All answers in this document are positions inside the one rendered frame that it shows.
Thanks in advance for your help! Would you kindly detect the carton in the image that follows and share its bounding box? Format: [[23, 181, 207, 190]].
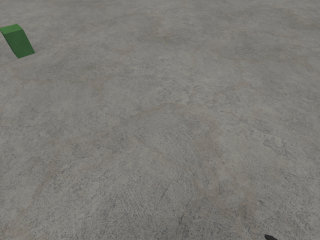
[[0, 24, 35, 59]]

